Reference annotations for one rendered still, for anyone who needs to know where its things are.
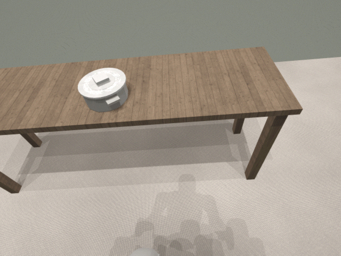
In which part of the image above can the table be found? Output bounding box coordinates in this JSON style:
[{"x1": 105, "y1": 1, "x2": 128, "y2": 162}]
[{"x1": 0, "y1": 46, "x2": 303, "y2": 194}]

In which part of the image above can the pot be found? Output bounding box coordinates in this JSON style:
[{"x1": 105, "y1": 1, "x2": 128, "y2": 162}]
[{"x1": 83, "y1": 84, "x2": 128, "y2": 112}]

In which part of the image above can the knob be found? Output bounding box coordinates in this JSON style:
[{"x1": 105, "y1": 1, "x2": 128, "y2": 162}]
[{"x1": 92, "y1": 72, "x2": 109, "y2": 85}]

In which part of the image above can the lid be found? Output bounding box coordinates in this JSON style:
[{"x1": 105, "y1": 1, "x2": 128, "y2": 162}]
[{"x1": 78, "y1": 68, "x2": 126, "y2": 99}]

